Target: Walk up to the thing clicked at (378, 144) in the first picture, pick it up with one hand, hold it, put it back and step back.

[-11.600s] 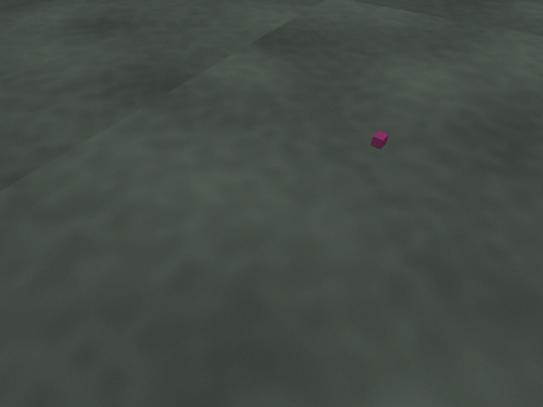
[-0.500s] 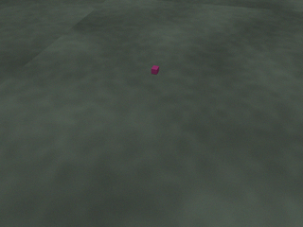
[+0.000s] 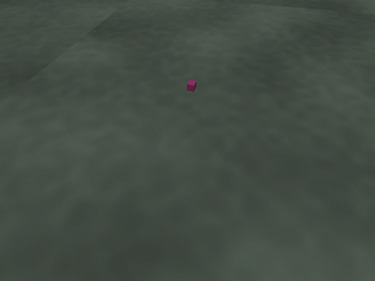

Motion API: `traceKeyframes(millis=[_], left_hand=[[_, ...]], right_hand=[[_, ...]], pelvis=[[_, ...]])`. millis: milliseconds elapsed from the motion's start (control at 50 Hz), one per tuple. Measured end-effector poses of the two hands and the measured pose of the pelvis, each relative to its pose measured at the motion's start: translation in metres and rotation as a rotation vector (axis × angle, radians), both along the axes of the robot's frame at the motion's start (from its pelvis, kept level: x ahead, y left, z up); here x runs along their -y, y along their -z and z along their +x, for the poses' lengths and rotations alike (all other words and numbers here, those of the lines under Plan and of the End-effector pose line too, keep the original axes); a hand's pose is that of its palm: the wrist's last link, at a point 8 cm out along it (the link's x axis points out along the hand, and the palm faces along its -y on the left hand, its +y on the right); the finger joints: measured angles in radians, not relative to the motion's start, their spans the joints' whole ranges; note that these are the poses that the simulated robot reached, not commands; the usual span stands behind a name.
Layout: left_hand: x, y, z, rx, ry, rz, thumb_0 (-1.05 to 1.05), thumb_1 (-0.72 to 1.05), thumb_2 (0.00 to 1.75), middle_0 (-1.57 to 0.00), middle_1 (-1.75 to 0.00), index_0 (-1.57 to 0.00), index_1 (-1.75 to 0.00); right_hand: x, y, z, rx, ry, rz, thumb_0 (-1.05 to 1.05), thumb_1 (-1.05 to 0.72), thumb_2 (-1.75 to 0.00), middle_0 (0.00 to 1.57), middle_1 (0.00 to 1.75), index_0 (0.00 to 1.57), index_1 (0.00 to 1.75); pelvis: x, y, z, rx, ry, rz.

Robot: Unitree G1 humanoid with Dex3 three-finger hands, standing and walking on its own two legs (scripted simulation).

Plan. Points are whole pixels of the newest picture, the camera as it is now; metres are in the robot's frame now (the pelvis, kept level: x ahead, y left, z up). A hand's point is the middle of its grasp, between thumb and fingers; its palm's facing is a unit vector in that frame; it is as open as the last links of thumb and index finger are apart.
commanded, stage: stand
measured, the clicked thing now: (191, 85) +1.92 +0.01 -0.75
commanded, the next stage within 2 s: walk up in 1.46 s
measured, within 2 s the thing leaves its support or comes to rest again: neither
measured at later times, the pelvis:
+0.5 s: pelvis +0.01 +0.00 +0.00, yaw +0 degrees
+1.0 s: pelvis +0.00 +0.00 +0.00, yaw +0 degrees
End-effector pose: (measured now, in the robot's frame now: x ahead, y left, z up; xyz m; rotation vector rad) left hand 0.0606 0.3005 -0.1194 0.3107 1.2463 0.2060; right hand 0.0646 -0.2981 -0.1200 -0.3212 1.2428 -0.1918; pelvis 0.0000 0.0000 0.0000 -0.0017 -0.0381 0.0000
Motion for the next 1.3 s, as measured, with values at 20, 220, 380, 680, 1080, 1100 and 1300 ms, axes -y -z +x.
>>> traceKeyframes(millis=[20,220,380,680,1080,1100,1300], left_hand=[[0.0,0.0,0.0,0.0,0.0,0.0,0.0,0.9,0.9,-0.21,-0.3,-0.21,-0.3],[0.0,-0.001,0.001,-0.004,-0.002,0.004,0.0,0.9,0.9,-0.21,-0.3,-0.21,-0.3],[0.0,-0.001,0.003,-0.004,-0.005,0.005,0.0,0.9,0.9,-0.21,-0.3,-0.21,-0.3],[0.001,-0.001,0.009,0.016,-0.007,0.002,0.0,0.9,0.9,-0.21,-0.3,-0.21,-0.3],[0.0,0.0,0.0,-0.016,-0.012,0.004,0.0,0.9,0.9,-0.21,-0.3,-0.21,-0.3],[0.0,0.0,0.001,-0.016,-0.012,0.004,0.0,0.9,0.9,-0.21,-0.3,-0.21,-0.3],[0.0,0.0,0.008,0.009,-0.006,0.001,0.0,0.9,0.9,-0.21,-0.3,-0.21,-0.3]], right_hand=[[0.0,0.0,0.0,-0.001,0.0,0.0,0.01,-0.91,-0.9,0.21,0.3,0.2,0.3],[-0.001,0.002,0.001,-0.004,-0.002,0.005,0.01,-0.91,-0.9,0.21,0.3,0.2,0.3],[-0.001,0.002,0.005,-0.004,-0.004,0.005,0.01,-0.91,-0.9,0.21,0.3,0.2,0.3],[0.0,0.0,0.013,0.02,-0.013,0.0,0.01,-0.91,-0.9,0.21,0.3,0.2,0.3],[0.0,0.001,0.007,-0.008,-0.009,0.001,0.01,-0.91,-0.9,0.21,0.3,0.2,0.3],[0.0,0.001,0.008,-0.008,-0.008,0.001,0.01,-0.91,-0.9,0.21,0.3,0.2,0.3],[-0.001,-0.001,0.012,0.017,-0.007,-0.002,0.01,-0.91,-0.9,0.21,0.3,0.2,0.3]], pelvis=[[0.0,0.0,0.0,0.0,0.0,0.0],[0.0,0.0,0.001,-0.003,-0.001,0.001],[0.001,0.0,0.004,-0.005,-0.002,0.0],[0.001,0.0,0.005,0.0,-0.004,0.001],[0.001,0.0,0.006,-0.006,-0.004,0.0],[0.001,0.0,0.006,-0.006,-0.005,-0.001],[0.0,0.0,0.006,0.0,-0.002,-0.001]])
